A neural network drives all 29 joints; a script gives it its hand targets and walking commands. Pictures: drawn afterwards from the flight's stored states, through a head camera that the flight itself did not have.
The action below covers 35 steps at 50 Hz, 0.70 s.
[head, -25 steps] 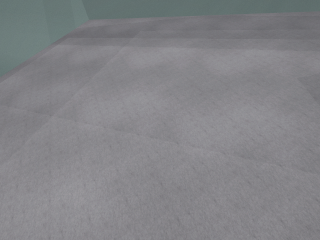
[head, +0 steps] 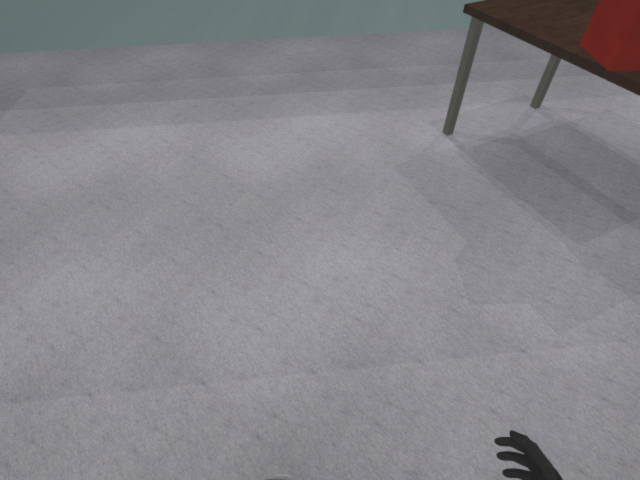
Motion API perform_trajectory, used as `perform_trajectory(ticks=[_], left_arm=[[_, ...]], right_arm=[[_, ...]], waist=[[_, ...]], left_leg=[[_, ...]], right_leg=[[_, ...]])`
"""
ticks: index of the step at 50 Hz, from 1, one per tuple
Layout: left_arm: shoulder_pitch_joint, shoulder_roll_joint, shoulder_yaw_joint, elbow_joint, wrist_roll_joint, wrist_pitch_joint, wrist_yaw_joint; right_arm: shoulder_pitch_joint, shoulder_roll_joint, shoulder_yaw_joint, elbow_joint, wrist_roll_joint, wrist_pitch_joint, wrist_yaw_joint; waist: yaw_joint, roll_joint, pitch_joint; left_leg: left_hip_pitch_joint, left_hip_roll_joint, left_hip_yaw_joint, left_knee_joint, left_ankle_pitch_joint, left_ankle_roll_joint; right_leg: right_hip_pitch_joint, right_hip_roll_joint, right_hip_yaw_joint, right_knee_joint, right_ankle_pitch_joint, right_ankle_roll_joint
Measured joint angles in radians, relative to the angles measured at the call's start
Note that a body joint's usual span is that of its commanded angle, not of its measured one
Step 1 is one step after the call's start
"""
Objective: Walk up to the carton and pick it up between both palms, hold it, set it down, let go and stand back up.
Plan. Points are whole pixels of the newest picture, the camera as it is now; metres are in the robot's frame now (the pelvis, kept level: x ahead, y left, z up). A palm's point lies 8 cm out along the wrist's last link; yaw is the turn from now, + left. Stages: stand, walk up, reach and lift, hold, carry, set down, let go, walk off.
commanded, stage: walk up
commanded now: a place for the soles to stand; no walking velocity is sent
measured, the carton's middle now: out of the picture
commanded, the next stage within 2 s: none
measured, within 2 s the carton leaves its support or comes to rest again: neither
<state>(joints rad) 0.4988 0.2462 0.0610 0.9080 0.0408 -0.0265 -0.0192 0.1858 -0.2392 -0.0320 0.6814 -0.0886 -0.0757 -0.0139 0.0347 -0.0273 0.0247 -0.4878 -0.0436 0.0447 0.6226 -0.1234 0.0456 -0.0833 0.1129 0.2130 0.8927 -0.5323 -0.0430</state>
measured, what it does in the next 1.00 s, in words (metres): walks ahead, turning right: right foot, then left foot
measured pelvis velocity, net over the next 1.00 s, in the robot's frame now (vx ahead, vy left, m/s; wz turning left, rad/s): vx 0.62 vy -0.09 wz -0.65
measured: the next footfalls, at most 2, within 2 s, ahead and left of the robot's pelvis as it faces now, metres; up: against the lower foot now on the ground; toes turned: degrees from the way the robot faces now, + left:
right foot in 0.46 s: +0.41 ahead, -0.17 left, +0.00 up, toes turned -27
left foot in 0.88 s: +0.78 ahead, -0.05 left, +0.00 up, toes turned -32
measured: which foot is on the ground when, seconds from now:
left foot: down 0.00-0.50, up 0.52-0.86, down 0.88-1.00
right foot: up 0.00-0.44, down 0.46-0.90, up 0.92-1.00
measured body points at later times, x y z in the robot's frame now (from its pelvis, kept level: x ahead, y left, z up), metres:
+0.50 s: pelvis +0.30 -0.04 -0.01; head +0.33 -0.08 +0.44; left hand +0.51 +0.14 -0.12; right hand +0.15 -0.25 -0.15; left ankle +0.13 +0.10 -0.69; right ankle +0.37 -0.15 -0.71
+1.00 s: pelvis +0.62 -0.09 +0.01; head +0.63 -0.09 +0.46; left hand +0.82 +0.11 -0.12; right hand +0.55 -0.35 -0.10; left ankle +0.75 -0.03 -0.71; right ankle +0.44 -0.15 -0.62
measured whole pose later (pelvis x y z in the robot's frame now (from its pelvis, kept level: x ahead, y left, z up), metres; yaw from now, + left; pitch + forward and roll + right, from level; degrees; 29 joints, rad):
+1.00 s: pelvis +0.62 -0.09 +0.01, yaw -37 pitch -3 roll -1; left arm 0.39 0.28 0.05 0.78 0.06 -0.02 -0.01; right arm 0.32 -0.25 -0.01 0.64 -0.06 -0.05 0.02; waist 0.00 0.01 0.06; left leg -0.37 0.08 0.07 0.69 -0.27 0.00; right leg -0.33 0.03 0.09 1.23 -0.46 0.00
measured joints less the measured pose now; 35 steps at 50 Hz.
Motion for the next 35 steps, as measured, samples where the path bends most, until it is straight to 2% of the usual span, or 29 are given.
perform_trajectory(ticks=[2,4,6,9,14,17,21,23,24,25,26,28,29,31,35], left_arm=[[-0.038,0.012,-0.008,-0.031,0.008,0.014,0.007],[-0.070,0.032,-0.002,-0.068,0.012,0.019,0.001],[-0.095,0.059,0.013,-0.107,0.009,0.018,-0.013],[-0.144,0.097,0.026,-0.134,0.008,0.024,-0.037],[-0.205,0.078,0.012,-0.116,0.004,0.048,-0.062],[-0.241,0.043,-0.008,-0.103,0.006,0.052,-0.072],[-0.288,-0.004,-0.030,-0.096,0.010,0.046,-0.076],[-0.307,-0.018,-0.034,-0.104,0.007,0.032,-0.066],[-0.324,-0.029,-0.031,-0.102,0.007,0.022,-0.054],[-0.337,-0.032,-0.030,-0.108,0.008,0.012,-0.041],[-0.342,-0.027,-0.031,-0.115,0.006,0.002,-0.027],[-0.329,-0.023,-0.029,-0.109,-0.008,-0.004,0.004],[-0.313,-0.023,-0.029,-0.103,-0.012,-0.003,0.018],[-0.273,-0.023,-0.029,-0.087,-0.013,-0.002,0.035],[-0.191,-0.022,-0.030,-0.047,-0.015,-0.016,0.027]], right_arm=[[0.028,-0.004,-0.004,0.027,-0.007,0.009,-0.018],[0.065,-0.008,-0.008,0.065,0.001,0.018,-0.024],[0.097,-0.010,-0.007,0.093,0.016,0.015,-0.017],[0.148,-0.008,-0.009,0.119,0.030,0.001,0.003],[0.230,-0.009,-0.007,0.136,0.031,-0.005,0.019],[0.262,-0.010,0.004,0.126,0.036,-0.004,0.019],[0.305,-0.015,0.012,0.122,0.034,0.021,0.007],[0.332,-0.018,0.014,0.132,0.035,0.039,0.003],[0.327,-0.021,0.015,0.147,0.037,0.052,0.003],[0.319,-0.019,0.018,0.158,0.043,0.066,0.008],[0.310,-0.013,0.020,0.157,0.053,0.077,0.017],[0.287,-0.014,0.023,0.136,0.068,0.086,0.036],[0.272,-0.019,0.020,0.117,0.070,0.083,0.044],[0.234,-0.029,0.010,0.065,0.070,0.065,0.059],[0.138,-0.045,-0.008,-0.034,0.067,0.027,0.082]], waist=[[-0.017,0.025,0.004],[-0.030,0.043,0.002],[-0.038,0.032,0.006],[-0.055,-0.003,0.019],[-0.060,-0.009,0.021],[-0.074,0.003,0.040],[-0.106,0.037,0.060],[-0.115,0.058,0.059],[-0.102,0.083,0.074],[-0.083,0.092,0.090],[-0.062,0.081,0.099],[-0.035,0.058,0.102],[-0.029,0.055,0.097],[-0.023,0.057,0.085],[-0.020,0.077,0.065]], left_leg=[[0.075,0.024,0.008,-0.015,-0.057,0.001],[0.170,0.048,0.017,-0.079,-0.067,-0.001],[0.255,0.057,0.048,-0.143,-0.077,0.000],[0.347,0.045,0.094,-0.189,-0.111,0.000],[0.487,0.029,0.176,-0.271,-0.175,-0.010],[0.560,0.020,0.232,-0.319,-0.212,-0.022],[0.629,0.036,0.289,-0.314,-0.303,-0.052],[0.624,0.072,0.301,-0.218,-0.390,-0.068],[0.597,0.118,0.307,-0.099,-0.437,-0.059],[0.543,0.154,0.278,0.075,-0.402,-0.040],[0.472,0.152,0.217,0.263,-0.383,-0.027],[0.319,0.109,0.089,0.560,-0.336,-0.014],[0.242,0.101,0.046,0.649,-0.304,-0.011],[0.097,0.115,-0.007,0.691,-0.256,-0.021],[-0.083,0.166,-0.067,0.453,-0.180,-0.049]], right_leg=[[-0.130,-0.007,-0.092,0.247,0.064,0.026],[-0.243,-0.046,-0.163,0.350,0.162,0.042],[-0.345,-0.102,-0.172,0.338,0.249,0.045],[-0.469,-0.175,-0.149,0.272,0.347,0.047],[-0.564,-0.241,-0.204,0.074,0.467,0.057],[-0.560,-0.241,-0.263,-0.082,0.512,0.050],[-0.490,-0.196,-0.329,-0.227,0.475,0.012],[-0.426,-0.159,-0.344,-0.272,0.405,-0.031],[-0.420,-0.127,-0.349,-0.247,0.376,-0.052],[-0.417,-0.102,-0.347,-0.207,0.342,-0.061],[-0.413,-0.090,-0.332,-0.167,0.306,-0.066],[-0.363,-0.078,-0.295,-0.157,0.264,-0.062],[-0.323,-0.073,-0.281,-0.182,0.258,-0.052],[-0.243,-0.066,-0.255,-0.249,0.256,-0.041],[-0.120,-0.060,-0.192,-0.352,0.245,-0.019]])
